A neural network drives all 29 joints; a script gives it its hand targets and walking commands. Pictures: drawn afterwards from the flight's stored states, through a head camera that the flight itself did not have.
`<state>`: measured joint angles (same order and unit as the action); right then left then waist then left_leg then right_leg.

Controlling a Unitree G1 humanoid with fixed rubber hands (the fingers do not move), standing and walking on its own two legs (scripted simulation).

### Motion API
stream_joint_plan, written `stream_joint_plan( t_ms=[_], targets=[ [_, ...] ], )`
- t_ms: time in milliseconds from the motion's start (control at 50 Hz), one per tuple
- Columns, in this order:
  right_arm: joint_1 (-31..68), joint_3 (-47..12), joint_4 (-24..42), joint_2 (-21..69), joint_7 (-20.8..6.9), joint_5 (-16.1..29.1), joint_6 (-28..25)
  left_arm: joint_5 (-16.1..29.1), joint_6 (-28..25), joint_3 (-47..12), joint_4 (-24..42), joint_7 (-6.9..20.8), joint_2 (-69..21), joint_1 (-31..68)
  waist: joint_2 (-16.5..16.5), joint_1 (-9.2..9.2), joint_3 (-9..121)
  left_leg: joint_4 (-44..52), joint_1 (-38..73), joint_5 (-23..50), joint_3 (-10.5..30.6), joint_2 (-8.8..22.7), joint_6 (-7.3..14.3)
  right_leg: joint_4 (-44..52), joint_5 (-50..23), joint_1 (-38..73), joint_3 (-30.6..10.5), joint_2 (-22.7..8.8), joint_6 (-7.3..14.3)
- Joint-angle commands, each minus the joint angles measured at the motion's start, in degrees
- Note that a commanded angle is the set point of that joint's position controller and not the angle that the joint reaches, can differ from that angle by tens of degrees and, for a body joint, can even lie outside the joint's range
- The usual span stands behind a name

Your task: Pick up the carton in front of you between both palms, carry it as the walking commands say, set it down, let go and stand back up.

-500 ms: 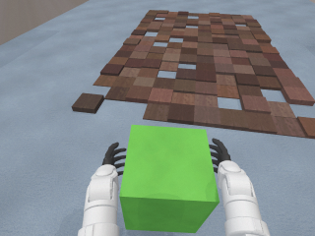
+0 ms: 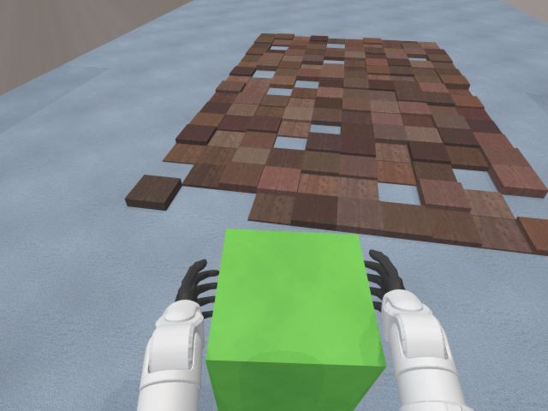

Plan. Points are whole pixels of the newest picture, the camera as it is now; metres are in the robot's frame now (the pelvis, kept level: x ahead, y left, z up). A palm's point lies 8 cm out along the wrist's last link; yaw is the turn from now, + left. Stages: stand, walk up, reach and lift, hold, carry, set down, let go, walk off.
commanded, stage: hold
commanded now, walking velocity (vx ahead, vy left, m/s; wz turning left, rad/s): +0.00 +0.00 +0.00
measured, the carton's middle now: (287, 328) +0.29 +0.01 -0.03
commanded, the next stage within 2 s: carry in 0.66 s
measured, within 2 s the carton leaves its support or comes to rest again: neither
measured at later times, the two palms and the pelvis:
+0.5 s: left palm (185, 308) +0.28 +0.16 +0.05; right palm (392, 302) +0.28 -0.15 +0.06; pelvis -0.02 +0.01 +0.00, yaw -1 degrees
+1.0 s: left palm (215, 258) +0.34 +0.11 +0.09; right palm (415, 257) +0.33 -0.19 +0.09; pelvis +0.05 -0.02 +0.00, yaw -1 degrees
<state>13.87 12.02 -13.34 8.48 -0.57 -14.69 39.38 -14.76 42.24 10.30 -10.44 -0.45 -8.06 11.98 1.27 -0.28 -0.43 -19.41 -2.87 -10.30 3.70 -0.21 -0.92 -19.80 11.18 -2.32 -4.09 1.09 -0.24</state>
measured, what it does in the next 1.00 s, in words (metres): shifts its weight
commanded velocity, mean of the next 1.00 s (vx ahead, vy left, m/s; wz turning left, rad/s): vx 0.19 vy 0.00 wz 0.00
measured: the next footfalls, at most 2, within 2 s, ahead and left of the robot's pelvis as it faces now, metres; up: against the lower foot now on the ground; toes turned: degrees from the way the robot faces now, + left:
left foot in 1.22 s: +0.30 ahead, +0.08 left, +0.00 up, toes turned +9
right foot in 1.68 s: +0.59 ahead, -0.17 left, +0.00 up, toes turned -17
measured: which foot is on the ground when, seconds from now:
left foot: down 0.00-0.88, up 0.90-1.00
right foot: down 0.00-1.00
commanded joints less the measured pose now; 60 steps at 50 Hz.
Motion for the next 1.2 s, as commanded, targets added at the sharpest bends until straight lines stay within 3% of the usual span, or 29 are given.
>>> stream_joint_plan(
  t_ms=[0,40,220,240,260,280,300,340,420,440,460,500,520,560,580,620,640,680,740,820,860,880,960,980,1020,1100,1140,1160,1180],
  targets=[
    [22.2,-29.9,1.2,54.0,-12.1,12.3,2.7,15.8,-1.2,-31.2,8.7,13.7,-48.4,32.4,1.0,0.93,12.9,1.9,8.3,8.5,0.2,-4.9,1.1,3.3,-10.8,-0.2,0.2,3.7,-0.7],
    [21.2,-30.5,-0.8,53.1,-12.4,12.6,3.4,14.9,-0.4,-31.3,7.1,13.4,-49.3,31.5,-2.8,0.5,11.0,2.1,5.0,9.0,-0.2,-5.5,0.7,3.4,-11.9,1.7,-0.6,3.5,-0.5],
    [30.0,-27.6,-2.7,54.8,-13.7,12.7,1.8,14.9,-1.8,-30.2,3.1,14.5,-52.7,37.7,-0.1,1.11,11.6,1.3,3.8,4.4,-0.1,-5.0,1.1,1.9,-5.3,-0.9,0.3,5.0,-0.2],
    [29.0,-28.0,-4.5,54.5,-13.4,12.8,2.5,13.5,-1.4,-28.1,0.9,14.5,-50.0,37.0,-0.4,-1.5,10.3,1.2,3.3,5.0,-0.4,-5.0,1.6,2.3,-6.7,-0.6,-0.5,4.1,-0.2],
    [29.2,-27.4,-3.1,54.2,-13.6,12.3,2.0,14.3,-1.5,-28.6,1.8,14.4,-51.9,37.8,-0.1,1.3,12.2,0.8,4.5,5.2,-0.2,-5.1,1.3,2.0,-6.3,-0.1,-0.3,4.4,-0.3],
    [31.5,-26.4,-3.5,54.0,-13.5,10.8,2.5,11.2,-1.3,-25.4,2.4,14.1,-49.1,39.6,0.9,-2.26,9.8,0.9,4.5,1.9,-0.4,-5.2,1.7,1.8,-2.9,-2.3,0.1,3.8,-0.9],
    [30.8,-26.5,-3.8,53.5,-13.5,11.0,2.3,12.8,-1.1,-26.9,0.1,14.2,-52.1,40.3,-0.1,1.01,14.2,1.3,6.9,1.5,-0.9,-5.3,0.7,2.5,-2.6,-1.1,0.3,4.2,-0.3],
    [31.7,-27.1,-3.3,55.0,-13.5,11.4,1.9,12.8,-1.3,-27.9,0.9,14.4,-50.9,40.2,1.1,-0.95,11.1,1.3,3.5,0.5,-0.8,-4.5,1.3,2.2,-0.7,-2.4,0.9,4.2,-0.2],
    [35.0,-24.3,-7.0,52.9,-13.9,11.3,1.2,11.5,-1.1,-25.2,-3.8,14.0,-52.6,40.5,-3.4,-0.47,10.2,0.9,2.6,-0.8,-0.6,-4.4,0.9,1.5,1.5,-3.2,0.1,3.8,0.6],
    [30.9,-25.1,-6.5,53.5,-14.3,10.9,1.3,12.5,-1.2,-27.0,-1.2,14.0,-52.8,41.7,-3.5,1.54,10.8,1.3,5.3,-2.6,-0.8,-4.5,0.8,1.8,2.1,-5.1,0.7,4.1,0.6],
    [33.2,-24.8,-7.1,53.3,-14.3,11.8,1.3,11.3,-0.8,-26.7,-2.7,13.8,-52.7,39.6,-3.6,-0.61,9.0,1.9,3.1,-0.1,-0.6,-4.9,0.8,1.4,-0.4,-4.2,0.5,4.4,0.1],
    [31.3,-24.4,-5.8,52.2,-14.1,10.5,1.6,13.2,-0.8,-27.9,-1.4,13.7,-53.2,41.1,-0.8,3.15,10.2,0.6,5.6,3.1,-0.3,-4.4,0.1,1.8,-1.8,-4.3,0.7,4.5,0.5],
    [32.4,-25.4,-5.4,51.2,-14.0,10.9,1.7,12.6,-0.9,-26.5,-1.8,13.7,-54.0,40.5,-2.9,0.07,12.0,0.9,6.6,4.3,-0.2,-4.6,0.1,1.8,-2.8,-3.5,0.8,4.4,0.3],
    [31.4,-25.9,-5.6,53.0,-14.0,12.0,2.2,11.7,-0.3,-26.5,-1.5,13.3,-51.4,36.0,-1.8,-1.14,10.7,1.4,6.1,5.2,-0.3,-4.6,0.7,2.0,-4.6,-2.0,0.2,3.9,-0.2],
    [28.2,-26.4,-3.2,51.6,-14.0,12.2,2.2,13.7,-0.6,-27.6,0.7,13.4,-52.6,36.7,-3.2,1.76,10.5,1.1,6.3,6.9,-0.2,-4.8,-0.2,2.3,-6.0,-2.0,0.9,4.5,0.4],
    [28.4,-28.0,-2.5,52.4,-13.9,12.0,2.0,13.4,-0.8,-28.1,1.4,13.3,-52.9,35.8,-2.5,0.43,10.8,0.8,4.9,11.0,0.0,-4.8,-0.3,1.9,-9.3,-0.7,0.9,4.8,0.4],
    [33.3,-30.8,1.9,52.2,-13.9,14.0,2.3,15.4,-0.1,-30.6,2.7,13.0,-54.3,37.9,-2.2,-0.02,12.4,-2.6,-2.3,0.1,-0.7,6.3,1.6,-3.3,-0.9,-5.8,0.6,-6.1,0.4],
    [33.9,-33.0,4.4,52.2,-13.3,16.5,3.8,16.7,1.2,-32.7,4.1,12.8,-54.8,38.1,-5.7,0.78,10.8,3.1,-3.9,-32.4,4.1,6.5,2.8,-5.9,24.3,-14.7,1.3,-2.0,0.8],
    [29.5,-37.0,10.3,52.8,-11.3,17.6,6.6,20.6,3.7,-38.5,13.2,12.0,-54.2,39.3,-12.2,0.63,14.8,10.6,-7.7,-33.6,12.5,14.0,5.2,-19.0,14.6,-14.2,6.9,-1.4,-0.7],
    [28.3,-41.2,19.3,51.3,-8.7,19.4,11.4,24.1,7.7,-41.4,17.0,10.4,-53.8,33.4,1.0,-0.14,16.7,-3.7,-12.9,-21.3,1.0,7.3,3.0,-1.4,11.5,-4.6,4.6,-3.5,1.2],
    [27.9,-44.3,21.7,52.2,-7.6,21.4,14.3,24.3,9.8,-41.1,20.8,9.6,-51.0,31.1,19.4,-1.42,12.0,-21.0,-35.2,-17.0,-9.1,-0.1,-0.6,12.7,29.9,4.1,-21.4,-19.6,8.4],
    [27.5,-44.3,24.4,51.8,-7.0,21.6,15.5,24.7,11.1,-41.7,22.8,8.6,-50.4,32.2,16.0,-1.27,8.1,-26.4,-40.3,-15.5,-5.6,3.5,-0.3,13.9,25.7,2.9,-24.3,-22.3,10.0],
    [20.2,-46.0,29.5,50.8,-4.4,24.9,19.4,25.6,15.5,-43.7,33.6,4.1,-49.5,25.5,1.5,-0.9,13.9,-27.8,-40.7,-11.7,-8.9,2.8,0.8,8.0,-6.2,11.6,-13.3,-19.4,8.4],
    [16.2,-46.1,30.9,50.5,-3.3,24.9,20.4,26.1,16.3,-43.9,36.0,2.9,-49.3,24.1,4.8,-1.27,16.4,-24.9,-41.2,-10.8,-11.4,2.3,0.5,5.6,-15.6,15.6,-8.3,-17.7,8.6],
    [12.6,-45.0,34.0,47.9,-1.0,25.3,22.4,25.9,18.6,-43.0,39.1,0.6,-46.5,19.9,3.6,-1.61,16.4,-18.8,-38.0,-7.9,-13.1,1.4,0.1,3.9,-20.2,15.0,-4.1,-15.7,7.6],
    [6.6,-42.4,43.0,43.8,4.2,24.0,26.0,26.2,22.5,-39.7,42.8,-3.1,-43.9,11.2,11.5,-1.6,15.9,-10.5,-27.2,-2.7,-17.0,-1.0,1.3,2.0,-24.8,7.6,1.4,-13.6,6.7],
    [1.6,-39.0,42.9,43.6,5.9,23.4,26.8,26.0,23.2,-39.0,46.2,-4.6,-41.5,9.2,8.4,0.08,21.8,-4.8,-7.1,2.2,-19.5,-2.6,2.0,-7.0,-29.7,-0.4,7.7,-12.3,4.1],
    [2.5,-39.6,45.8,42.7,6.8,23.7,26.8,26.6,23.5,-38.0,46.0,-5.2,-41.9,7.7,5.8,0.47,23.8,-5.0,2.9,2.0,-17.1,0.8,3.7,-14.3,-27.7,-7.2,11.3,-10.4,2.4],
    [3.3,-38.5,47.5,41.3,7.3,23.3,26.7,26.8,23.8,-38.8,49.9,-5.8,-41.0,10.9,-3.9,2.12,25.7,-2.9,14.8,-7.1,-1.2,10.8,7.4,-26.6,-12.0,-20.5,14.3,-6.5,-0.4]
  ],
)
